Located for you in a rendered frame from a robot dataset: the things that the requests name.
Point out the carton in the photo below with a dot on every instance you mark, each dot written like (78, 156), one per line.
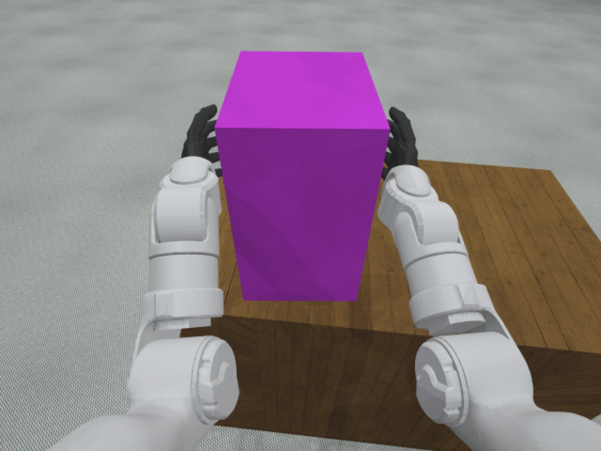
(302, 138)

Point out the robot right hand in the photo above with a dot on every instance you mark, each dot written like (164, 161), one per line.
(402, 145)

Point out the robot right forearm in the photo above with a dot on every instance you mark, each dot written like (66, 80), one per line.
(445, 296)

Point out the robot left hand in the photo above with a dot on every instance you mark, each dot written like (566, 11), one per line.
(197, 143)

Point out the left robot upper arm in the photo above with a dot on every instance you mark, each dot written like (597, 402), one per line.
(179, 388)

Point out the robot left forearm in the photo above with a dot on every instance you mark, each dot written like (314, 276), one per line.
(183, 251)

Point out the pedestal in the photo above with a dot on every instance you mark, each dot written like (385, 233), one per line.
(345, 370)

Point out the right robot upper arm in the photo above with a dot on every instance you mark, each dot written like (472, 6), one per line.
(480, 387)

